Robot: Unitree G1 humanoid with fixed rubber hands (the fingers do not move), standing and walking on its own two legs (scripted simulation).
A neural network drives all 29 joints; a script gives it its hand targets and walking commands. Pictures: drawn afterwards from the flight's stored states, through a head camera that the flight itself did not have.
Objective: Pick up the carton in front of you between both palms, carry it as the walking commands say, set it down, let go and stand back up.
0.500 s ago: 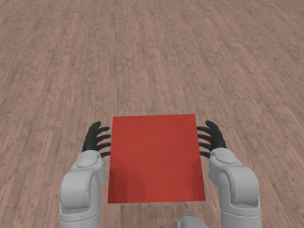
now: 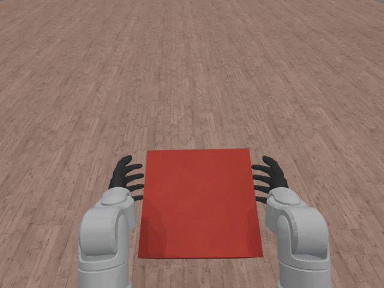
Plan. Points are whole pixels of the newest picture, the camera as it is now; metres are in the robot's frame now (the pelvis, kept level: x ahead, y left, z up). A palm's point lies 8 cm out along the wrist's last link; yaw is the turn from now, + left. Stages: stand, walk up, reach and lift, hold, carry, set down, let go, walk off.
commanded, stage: carry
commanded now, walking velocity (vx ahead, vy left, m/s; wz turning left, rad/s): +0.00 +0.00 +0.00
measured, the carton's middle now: (199, 210) +0.30 -0.01 -0.01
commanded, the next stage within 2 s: hold in 1.92 s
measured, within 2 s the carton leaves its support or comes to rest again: neither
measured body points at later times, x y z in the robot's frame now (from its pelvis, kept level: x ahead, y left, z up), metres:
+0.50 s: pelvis +0.06 +0.00 +0.00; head +0.06 +0.00 +0.45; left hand +0.35 +0.15 +0.11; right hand +0.35 -0.14 +0.10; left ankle -0.01 +0.12 -0.73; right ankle -0.02 -0.09 -0.73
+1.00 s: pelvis +0.03 +0.00 +0.00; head +0.03 +0.00 +0.45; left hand +0.33 +0.15 +0.03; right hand +0.32 -0.15 +0.03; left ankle -0.02 +0.12 -0.74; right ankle -0.02 -0.09 -0.74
